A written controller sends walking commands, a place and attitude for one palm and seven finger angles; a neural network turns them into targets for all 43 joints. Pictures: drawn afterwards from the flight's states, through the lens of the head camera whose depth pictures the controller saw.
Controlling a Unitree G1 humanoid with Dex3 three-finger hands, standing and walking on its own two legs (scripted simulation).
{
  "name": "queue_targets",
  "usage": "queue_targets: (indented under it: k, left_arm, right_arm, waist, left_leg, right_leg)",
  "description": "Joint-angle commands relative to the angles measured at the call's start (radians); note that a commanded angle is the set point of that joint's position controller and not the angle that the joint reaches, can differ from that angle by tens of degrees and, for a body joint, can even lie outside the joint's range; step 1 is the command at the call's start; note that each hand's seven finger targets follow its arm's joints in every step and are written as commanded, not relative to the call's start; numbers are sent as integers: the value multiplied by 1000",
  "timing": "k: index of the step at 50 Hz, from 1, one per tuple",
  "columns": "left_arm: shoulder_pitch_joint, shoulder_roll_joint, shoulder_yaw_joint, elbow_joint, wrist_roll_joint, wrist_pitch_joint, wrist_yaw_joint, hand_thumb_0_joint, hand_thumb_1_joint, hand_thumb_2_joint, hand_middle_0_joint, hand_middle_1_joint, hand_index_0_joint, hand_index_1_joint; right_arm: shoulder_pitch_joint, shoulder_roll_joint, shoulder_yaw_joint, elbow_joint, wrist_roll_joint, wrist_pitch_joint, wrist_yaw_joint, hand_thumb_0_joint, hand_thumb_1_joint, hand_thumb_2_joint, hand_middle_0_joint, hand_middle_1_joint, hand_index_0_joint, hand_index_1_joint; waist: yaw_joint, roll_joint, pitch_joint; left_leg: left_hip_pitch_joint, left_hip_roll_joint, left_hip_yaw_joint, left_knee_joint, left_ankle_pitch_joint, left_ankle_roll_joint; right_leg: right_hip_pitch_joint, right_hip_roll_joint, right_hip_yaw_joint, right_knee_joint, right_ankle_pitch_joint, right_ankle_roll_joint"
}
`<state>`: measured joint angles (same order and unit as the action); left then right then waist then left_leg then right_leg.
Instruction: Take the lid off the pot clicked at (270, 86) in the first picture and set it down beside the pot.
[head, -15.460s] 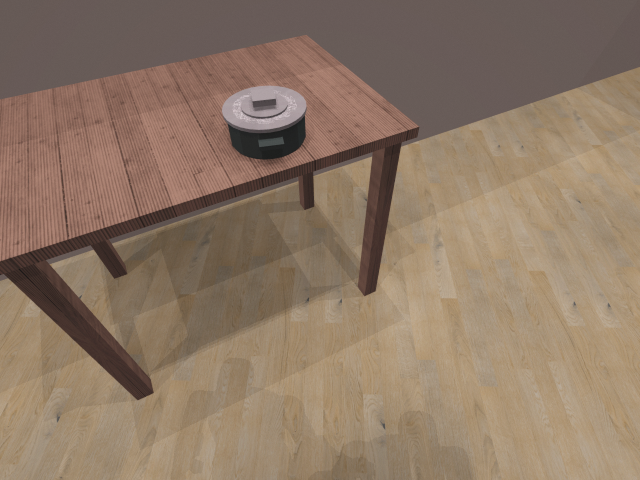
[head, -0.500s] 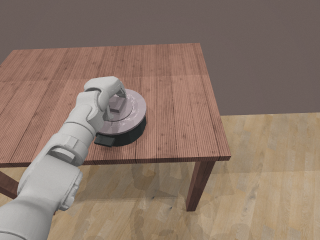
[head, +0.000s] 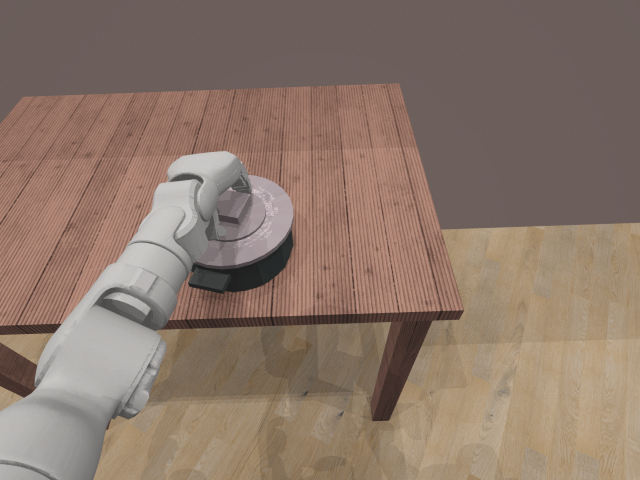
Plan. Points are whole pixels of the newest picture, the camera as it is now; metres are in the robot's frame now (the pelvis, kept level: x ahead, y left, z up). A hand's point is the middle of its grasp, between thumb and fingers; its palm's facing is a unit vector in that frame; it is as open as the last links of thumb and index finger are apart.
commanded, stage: close the fingers and squeeze the knob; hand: left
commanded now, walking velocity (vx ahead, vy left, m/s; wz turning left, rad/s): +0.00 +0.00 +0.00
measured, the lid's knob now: (229, 206) +0.48 +0.12 +0.06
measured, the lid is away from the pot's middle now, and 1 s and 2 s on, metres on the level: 0.00 0.01 0.01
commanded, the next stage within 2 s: lift the lid straight up in 1.44 s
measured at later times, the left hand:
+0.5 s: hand (217, 215) +0.45 +0.13 +0.08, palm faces -0.34 -0.08 -0.94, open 9.4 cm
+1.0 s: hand (219, 214) +0.45 +0.13 +0.08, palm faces -0.36 -0.07 -0.93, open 8.5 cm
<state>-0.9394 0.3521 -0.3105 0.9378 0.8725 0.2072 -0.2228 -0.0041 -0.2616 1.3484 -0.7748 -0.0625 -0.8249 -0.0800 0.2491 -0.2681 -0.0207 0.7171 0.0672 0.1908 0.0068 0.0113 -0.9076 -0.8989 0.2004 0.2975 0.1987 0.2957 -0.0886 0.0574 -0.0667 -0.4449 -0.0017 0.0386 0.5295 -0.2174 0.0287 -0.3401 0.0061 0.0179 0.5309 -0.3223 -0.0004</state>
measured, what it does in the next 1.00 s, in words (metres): stands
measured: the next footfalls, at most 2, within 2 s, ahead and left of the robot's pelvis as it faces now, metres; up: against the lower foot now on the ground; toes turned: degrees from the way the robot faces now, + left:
none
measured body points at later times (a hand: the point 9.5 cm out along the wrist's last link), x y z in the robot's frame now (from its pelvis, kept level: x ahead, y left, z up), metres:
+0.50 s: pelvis +0.00 +0.00 +0.00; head +0.03 -0.02 +0.45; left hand +0.46 +0.13 +0.13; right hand +0.09 -0.26 -0.13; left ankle +0.03 +0.10 -0.73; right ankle -0.04 -0.12 -0.73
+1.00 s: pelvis +0.00 -0.01 +0.00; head +0.03 -0.03 +0.45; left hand +0.46 +0.13 +0.14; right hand +0.08 -0.27 -0.14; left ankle +0.03 +0.10 -0.73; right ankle -0.04 -0.12 -0.73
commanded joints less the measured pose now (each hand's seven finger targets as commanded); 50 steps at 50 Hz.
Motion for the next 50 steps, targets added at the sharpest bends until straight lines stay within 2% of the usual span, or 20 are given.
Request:
queue_targets:
  k: [1, 2, 3, 6, 9, 13, 15, 18, 21, 23, 25, 28, 30, 32, 36, 41, 42, 44, 45, 50]
  left_arm:
    - [-447, 105, 23, -177, -5, 0, 14, 0, -268, 1355, -823, -81, -823, -81]
    - [-420, 147, 65, -165, -1, -1, 17, 0, -268, 1355, -823, -81, -823, -81]
    - [-412, 165, 73, -164, 0, 0, 18, 0, -122, 1034, -534, -651, -534, -651]
    - [-436, 120, 36, -213, -5, 3, 19, 0, -95, 1036, -531, -711, -531, -711]
    - [-431, 134, 48, -176, -2, 8, 22, 0, -67, 1037, -532, -764, -532, -764]
    - [-414, 165, 74, -243, -4, 2, 23, 0, -28, 1032, -539, -823, -539, -823]
    - [-370, 117, 37, -154, -6, 12, 19, 0, -8, 1028, -544, -849, -544, -849]
    - [-412, 197, 91, -201, 3, 8, 25, 0, 24, 1019, -554, -885, -554, -885]
    - [-360, 144, 61, -206, 0, 12, 24, 0, 56, 1007, -566, -916, -566, -916]
    - [-356, 163, 72, -191, -2, 10, 21, 0, 79, 998, -575, -935, -575, -935]
    - [-410, 168, 65, -227, 0, 13, 25, 0, 102, 987, -585, -951, -585, -951]
    - [-411, 157, 59, -245, 4, 14, 25, 0, 137, 968, -602, -974, -602, -974]
    - [-382, 118, 36, -197, -1, 21, 24, 0, 161, 953, -614, -987, -614, -987]
    - [-409, 144, 54, -234, -2, 17, 22, 0, 186, 937, -627, -999, -627, -999]
    - [-381, 151, 60, -169, -4, 22, 19, 0, 238, 900, -655, -1018, -655, -1018]
    - [-377, 162, 67, -177, -1, 11, 13, 0, 306, 844, -694, -1034, -694, -1034]
    - [-399, 184, 82, -218, 3, 3, 12, 0, 294, 868, -682, -1029, -677, -1021]
    - [-379, 126, 37, -187, -1, 7, 12, 0, 284, 899, -672, -1026, -655, -1003]
    - [-375, 145, 54, -164, -1, 9, 12, 0, 286, 909, -671, -1027, -649, -997]
    - [-421, 155, 54, -160, 9, 6, 13, 0, 317, 942, -695, -1043, -641, -987]
  right_arm:
    - [-23, -135, -37, -104, 4, -23, 1, 0, -900, -900, 200, 300, 200, 300]
    - [-21, -136, -41, -106, 0, -25, 0, 0, -900, -900, 200, 300, 200, 300]
    - [-22, -136, -35, -109, 1, -25, -1, 0, -900, -900, 200, 300, 200, 300]
    - [-34, -130, -38, -112, 3, -23, 1, 0, -900, -900, 200, 300, 200, 300]
    - [-30, -133, -36, -104, 2, -20, 0, 0, -900, -900, 200, 300, 200, 300]
    - [-41, -130, -35, -120, -1, -25, 1, 0, -900, -900, 200, 300, 200, 300]
    - [-46, -129, -29, -111, 5, -17, -2, 0, -900, -900, 200, 300, 200, 300]
    - [-51, -132, -28, -118, 2, -17, -7, 0, -900, -900, 200, 300, 200, 300]
    - [-57, -125, -31, -121, 2, -18, -2, 0, -900, -900, 200, 300, 200, 300]
    - [-60, -131, -28, -118, 5, -14, -3, 0, -900, -900, 200, 300, 200, 300]
    - [-60, -129, -28, -119, 4, -12, -5, 0, -900, -900, 200, 300, 200, 300]
    - [-64, -128, -29, -120, 4, -14, -3, 0, -900, -900, 200, 300, 200, 300]
    - [-60, -125, -29, -113, 5, -12, -3, 0, -900, -900, 200, 300, 200, 300]
    - [-65, -130, -32, -118, 3, -12, -3, 0, -900, -900, 200, 300, 200, 300]
    - [-61, -128, -25, -110, 4, -14, -12, 0, -900, -900, 200, 300, 200, 300]
    - [-59, -126, -24, -117, 3, -17, -14, 0, -900, -900, 200, 300, 200, 300]
    - [-56, -132, -28, -116, 2, -16, -12, 0, -900, -900, 200, 300, 200, 300]
    - [-59, -125, -27, -115, 5, -14, -11, 0, -900, -900, 200, 300, 200, 300]
    - [-55, -129, -27, -110, 6, -13, -14, 0, -900, -900, 200, 300, 200, 300]
    - [-49, -130, -26, -107, 5, -14, -19, 0, -900, -900, 200, 300, 200, 300]
  waist:
    - [-14, -81, -322]
    - [-2, -96, -345]
    - [1, -97, -346]
    - [-6, -93, -359]
    - [-7, -90, -323]
    - [8, -81, -393]
    - [-3, -117, -300]
    - [11, -85, -359]
    - [10, -91, -354]
    - [9, -116, -328]
    - [7, -86, -345]
    - [8, -67, -361]
    - [1, -92, -327]
    - [6, -96, -360]
    - [4, -135, -315]
    - [10, -115, -332]
    - [12, -101, -368]
    - [1, -99, -317]
    - [1, -130, -298]
    - [-2, -110, -320]
  left_leg:
    - [325, -40, -19, -12, 247, 37]
    - [328, -41, -19, -8, 264, 40]
    - [318, -43, -18, -9, 258, 40]
    - [341, -42, -19, -9, 273, 39]
    - [325, -41, -16, -10, 255, 38]
    - [356, -44, -23, -2, 304, 40]
    - [302, -44, -13, -7, 259, 37]
    - [315, -47, -14, -10, 268, 39]
    - [340, -44, -14, 0, 304, 38]
    - [312, -42, -10, -7, 283, 36]
    - [316, -46, -10, -13, 263, 37]
    - [342, -44, -18, -9, 293, 36]
    - [334, -43, -16, -8, 281, 36]
    - [339, -43, -19, -10, 293, 37]
    - [292, -48, -6, -11, 252, 40]
    - [296, -52, -4, -6, 261, 42]
    - [311, -47, -8, -10, 278, 40]
    - [305, -46, -4, -9, 257, 40]
    - [288, -46, -3, -11, 237, 40]
    - [294, -46, -6, -14, 228, 40]
  right_leg:
    - [-33, 63, -38, -63, 357, -25]
    - [-12, 63, -36, -63, 370, -26]
    - [0, 61, -34, -61, 378, -24]
    - [-5, 61, -36, -60, 385, -23]
    - [-22, 63, -38, -64, 370, -24]
    - [24, 59, -32, -56, 422, -25]
    - [-9, 61, -38, -62, 389, -23]
    - [33, 57, -27, -58, 412, -24]
    - [17, 60, -33, -57, 422, -24]
    - [22, 59, -35, -60, 419, -22]
    - [28, 59, -29, -65, 406, -23]
    - [21, 60, -32, -60, 414, -27]
    - [-3, 63, -38, -63, 395, -25]
    - [20, 62, -34, -60, 412, -26]
    - [29, 58, -28, -66, 418, -20]
    - [42, 55, -21, -64, 433, -20]
    - [57, 54, -23, -62, 442, -22]
    - [16, 57, -28, -68, 412, -21]
    - [16, 58, -28, -71, 401, -20]
    - [10, 58, -26, -68, 381, -22]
